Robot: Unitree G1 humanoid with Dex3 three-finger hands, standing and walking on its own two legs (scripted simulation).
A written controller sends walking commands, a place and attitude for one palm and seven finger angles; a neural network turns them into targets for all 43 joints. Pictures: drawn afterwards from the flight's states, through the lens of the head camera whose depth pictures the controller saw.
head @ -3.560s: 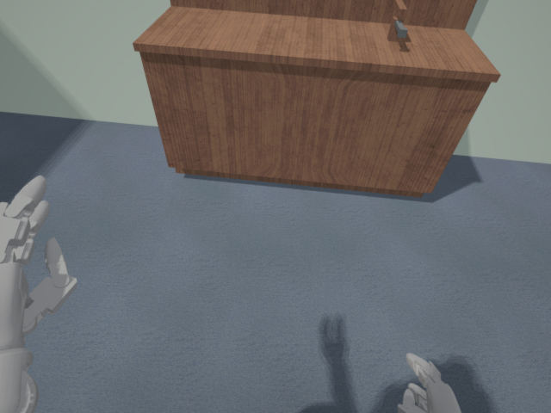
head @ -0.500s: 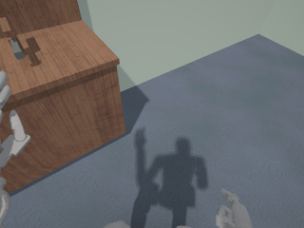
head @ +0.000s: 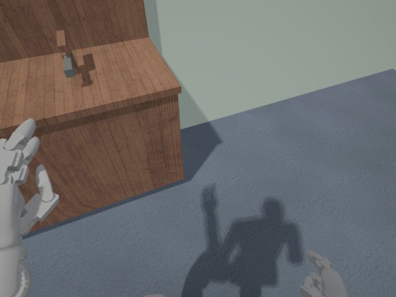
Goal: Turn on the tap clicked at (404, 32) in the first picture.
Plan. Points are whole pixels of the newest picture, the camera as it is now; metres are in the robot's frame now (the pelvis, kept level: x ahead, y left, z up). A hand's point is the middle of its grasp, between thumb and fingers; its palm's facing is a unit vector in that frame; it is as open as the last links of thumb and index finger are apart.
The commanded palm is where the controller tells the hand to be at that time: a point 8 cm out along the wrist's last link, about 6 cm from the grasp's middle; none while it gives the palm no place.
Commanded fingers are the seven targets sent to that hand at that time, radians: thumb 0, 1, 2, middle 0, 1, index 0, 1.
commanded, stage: take the last steps up to it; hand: left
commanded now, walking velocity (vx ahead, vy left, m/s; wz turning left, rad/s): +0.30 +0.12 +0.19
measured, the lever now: (69, 71) +0.79 +0.48 +0.03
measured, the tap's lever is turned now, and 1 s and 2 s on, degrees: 0 0 0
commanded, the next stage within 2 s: none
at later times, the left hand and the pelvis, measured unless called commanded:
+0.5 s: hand (8, 222) +0.18 +0.26 +0.18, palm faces +0.49 -0.75 -0.43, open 7.4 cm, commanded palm +0.13 +0.30 +0.18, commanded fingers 0.00 0.90 0.90 -0.20 -0.30 -0.20 -0.30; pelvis -0.01 +0.01 -0.01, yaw +5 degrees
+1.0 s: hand out of the picture +0.25 +0.32 +0.19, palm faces +0.50 -0.79 -0.36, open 7.4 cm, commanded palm +0.19 +0.35 +0.18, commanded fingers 0.00 0.90 0.90 -0.20 -0.30 -0.20 -0.30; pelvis +0.05 +0.06 +0.00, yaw +4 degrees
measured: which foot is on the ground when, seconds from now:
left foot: up 0.00-0.10, down 0.12-0.48, up 0.50-0.84, down 0.86-1.00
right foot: down 0.00-0.14, up 0.16-0.44, down 0.46-0.86, up 0.88-1.00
